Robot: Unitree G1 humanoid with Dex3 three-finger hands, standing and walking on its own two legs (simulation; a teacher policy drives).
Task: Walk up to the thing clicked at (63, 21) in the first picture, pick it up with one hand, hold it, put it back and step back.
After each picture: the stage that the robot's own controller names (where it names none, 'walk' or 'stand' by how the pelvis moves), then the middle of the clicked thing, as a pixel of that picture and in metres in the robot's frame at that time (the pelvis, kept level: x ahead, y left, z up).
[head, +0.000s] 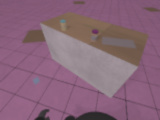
stand; (63, 25) +1.01 +0.40 +0.05
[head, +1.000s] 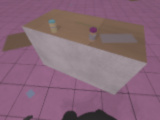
walk; (53, 26) +0.86 +0.41 +0.08
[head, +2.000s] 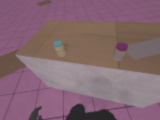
walk; (59, 49) +0.51 +0.26 +0.09
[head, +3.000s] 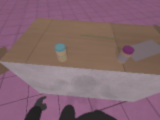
stand; (61, 53) +0.44 +0.22 +0.09
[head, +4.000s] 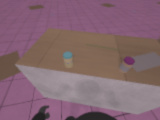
stand; (68, 60) +0.44 +0.20 +0.05
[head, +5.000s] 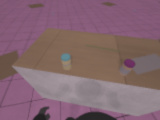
stand; (66, 62) +0.42 +0.20 +0.05
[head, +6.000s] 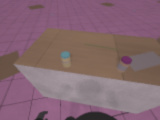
stand; (66, 59) +0.45 +0.21 +0.05
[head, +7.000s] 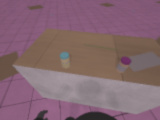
stand; (65, 60) +0.44 +0.22 +0.05
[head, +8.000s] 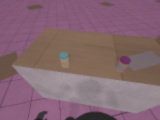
stand; (64, 60) +0.44 +0.22 +0.05
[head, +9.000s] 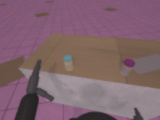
rise first; (68, 63) +0.42 +0.22 +0.05
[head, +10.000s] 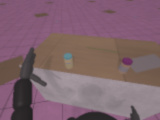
go down; (68, 61) +0.45 +0.21 +0.06
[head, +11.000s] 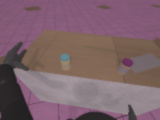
go down; (65, 62) +0.42 +0.20 +0.06
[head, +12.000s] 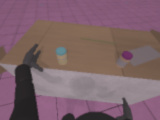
close in; (62, 56) +0.44 +0.20 +0.07
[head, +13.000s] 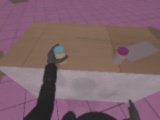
close; (60, 55) +0.44 +0.21 +0.09
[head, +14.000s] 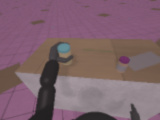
lift; (65, 54) +0.35 +0.17 +0.24
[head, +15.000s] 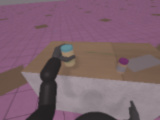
lift; (68, 55) +0.34 +0.15 +0.24
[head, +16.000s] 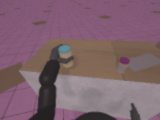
hold; (66, 56) +0.34 +0.17 +0.23
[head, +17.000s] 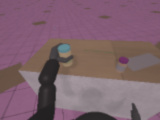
hold; (65, 55) +0.34 +0.17 +0.24
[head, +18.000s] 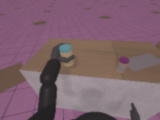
crouch; (67, 55) +0.34 +0.16 +0.24
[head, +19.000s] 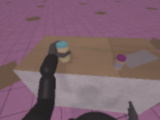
crouch; (63, 52) +0.39 +0.19 +0.21
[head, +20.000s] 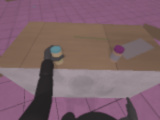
lower; (57, 55) +0.45 +0.21 +0.08
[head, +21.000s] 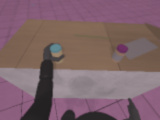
lower; (57, 54) +0.44 +0.21 +0.10
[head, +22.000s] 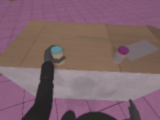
lower; (58, 55) +0.43 +0.22 +0.10
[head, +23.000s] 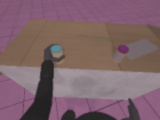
lower; (57, 54) +0.44 +0.22 +0.10
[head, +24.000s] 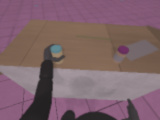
loosen; (57, 54) +0.44 +0.22 +0.10
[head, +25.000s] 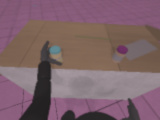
withdraw; (56, 55) +0.43 +0.22 +0.09
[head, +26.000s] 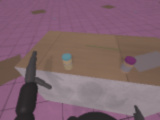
sink last; (67, 61) +0.42 +0.21 +0.07
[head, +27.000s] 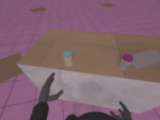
stand; (68, 59) +0.45 +0.21 +0.06
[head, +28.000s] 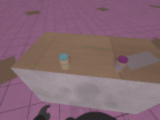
stand; (64, 61) +0.44 +0.22 +0.06
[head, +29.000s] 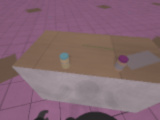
stand; (65, 61) +0.44 +0.22 +0.05
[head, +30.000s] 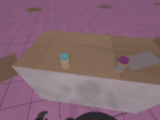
stand; (65, 61) +0.44 +0.22 +0.05
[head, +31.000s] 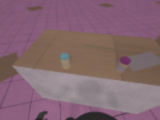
stand; (65, 61) +0.43 +0.21 +0.05
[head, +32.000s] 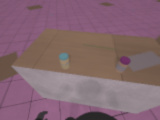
stand; (64, 61) +0.43 +0.22 +0.05
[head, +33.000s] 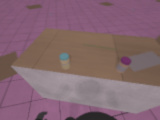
walk; (65, 61) +0.43 +0.21 +0.05
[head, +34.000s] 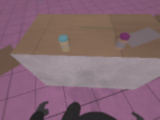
walk; (64, 43) +0.53 +0.23 +0.08
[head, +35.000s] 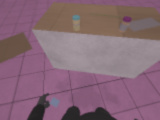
walk; (76, 23) +0.79 +0.19 +0.08
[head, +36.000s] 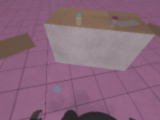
stand; (78, 19) +1.06 +0.23 +0.07
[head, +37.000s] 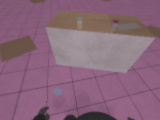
stand; (79, 23) +1.05 +0.21 +0.05
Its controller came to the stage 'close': yes
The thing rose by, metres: 0.23
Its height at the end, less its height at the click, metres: +0.00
